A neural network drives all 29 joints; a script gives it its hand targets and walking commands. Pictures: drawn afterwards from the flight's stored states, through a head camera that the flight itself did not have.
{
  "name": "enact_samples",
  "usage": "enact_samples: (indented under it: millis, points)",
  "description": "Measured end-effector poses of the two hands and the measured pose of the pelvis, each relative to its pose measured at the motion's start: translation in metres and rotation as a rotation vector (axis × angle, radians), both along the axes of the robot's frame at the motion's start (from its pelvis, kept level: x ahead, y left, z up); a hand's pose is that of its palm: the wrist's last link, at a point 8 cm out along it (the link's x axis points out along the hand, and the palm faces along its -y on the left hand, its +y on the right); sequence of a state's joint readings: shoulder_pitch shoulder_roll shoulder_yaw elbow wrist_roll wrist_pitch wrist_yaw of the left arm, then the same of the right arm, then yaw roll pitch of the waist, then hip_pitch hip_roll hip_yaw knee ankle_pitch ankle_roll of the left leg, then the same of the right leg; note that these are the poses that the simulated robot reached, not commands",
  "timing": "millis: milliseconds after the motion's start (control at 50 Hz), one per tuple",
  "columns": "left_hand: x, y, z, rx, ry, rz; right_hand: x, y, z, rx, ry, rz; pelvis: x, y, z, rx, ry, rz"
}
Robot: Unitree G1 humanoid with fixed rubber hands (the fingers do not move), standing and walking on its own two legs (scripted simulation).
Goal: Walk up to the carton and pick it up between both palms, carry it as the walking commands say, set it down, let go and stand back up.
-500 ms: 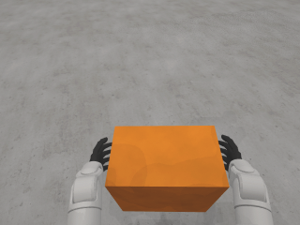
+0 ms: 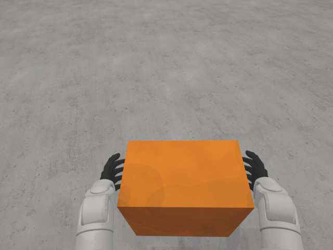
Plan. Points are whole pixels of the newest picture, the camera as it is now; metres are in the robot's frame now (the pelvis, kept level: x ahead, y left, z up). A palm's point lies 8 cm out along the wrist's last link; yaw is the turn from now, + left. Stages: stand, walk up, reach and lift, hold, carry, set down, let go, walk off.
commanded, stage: hold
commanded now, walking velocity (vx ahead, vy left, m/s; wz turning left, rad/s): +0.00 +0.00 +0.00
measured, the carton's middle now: (182, 192) +0.28 +0.00 -0.04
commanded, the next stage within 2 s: carry in 1.02 s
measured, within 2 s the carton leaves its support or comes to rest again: neither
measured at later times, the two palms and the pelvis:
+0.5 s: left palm (108, 185) +0.27 +0.18 +0.04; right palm (260, 183) +0.27 -0.18 +0.04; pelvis +0.00 +0.00 +0.00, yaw +0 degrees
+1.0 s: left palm (109, 186) +0.26 +0.18 +0.03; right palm (260, 184) +0.27 -0.18 +0.04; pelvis +0.00 +0.00 +0.00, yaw +0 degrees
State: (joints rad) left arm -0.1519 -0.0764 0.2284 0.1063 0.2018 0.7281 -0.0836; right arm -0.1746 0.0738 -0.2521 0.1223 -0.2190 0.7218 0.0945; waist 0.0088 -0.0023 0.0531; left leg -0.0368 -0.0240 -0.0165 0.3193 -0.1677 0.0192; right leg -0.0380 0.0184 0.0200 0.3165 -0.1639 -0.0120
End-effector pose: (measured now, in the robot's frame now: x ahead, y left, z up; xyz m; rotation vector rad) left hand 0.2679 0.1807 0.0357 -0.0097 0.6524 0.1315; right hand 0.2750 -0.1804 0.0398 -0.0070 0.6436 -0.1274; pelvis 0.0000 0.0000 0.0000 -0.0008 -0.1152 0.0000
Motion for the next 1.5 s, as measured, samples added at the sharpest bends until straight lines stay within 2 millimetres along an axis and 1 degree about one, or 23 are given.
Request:
enact_samples:
  millis: [1000,1060,1140,1220,1280,1320,1380,1440,1500]
  points:
    - [-0.004,-0.002,-0.002,-0.002,0.003,0.001,-0.005,-0.002,-0.002,0.001,0.003,-0.003,0.001,0.000,0.000,-0.002,0.001,0.002]
    - [-0.003,-0.002,-0.002,-0.002,-0.009,0.005,-0.002,-0.001,-0.002,-0.006,-0.008,0.006,0.000,-0.001,-0.005,0.000,0.056,0.028]
    - [-0.002,0.003,-0.003,0.020,-0.035,0.025,0.011,0.004,-0.002,-0.014,-0.036,0.047,-0.002,-0.004,-0.016,-0.010,0.119,0.066]
    - [-0.009,0.014,0.000,0.027,-0.042,0.078,0.024,0.017,-0.001,-0.011,-0.043,0.100,-0.008,-0.003,-0.026,-0.035,0.147,0.125]
    - [-0.013,0.031,0.007,0.031,-0.024,0.122,0.037,0.037,0.009,-0.011,-0.027,0.145,-0.014,0.003,-0.029,-0.036,0.154,0.179]
    - [-0.015,0.046,0.013,0.034,-0.013,0.153,0.048,0.055,0.018,-0.016,-0.018,0.178,-0.018,0.009,-0.031,-0.031,0.160,0.212]
    - [-0.017,0.073,0.022,0.033,0.004,0.208,0.066,0.087,0.028,-0.012,0.000,0.226,-0.025,0.019,-0.036,-0.023,0.174,0.248]
    - [-0.024,0.100,0.030,0.017,0.050,0.270,0.077,0.119,0.035,-0.013,0.048,0.272,-0.031,0.020,-0.031,-0.042,0.194,0.272]
    - [-0.034,0.120,0.040,-0.002,0.076,0.334,0.085,0.145,0.042,-0.016,0.076,0.323,-0.036,0.018,-0.024,-0.060,0.212,0.306]
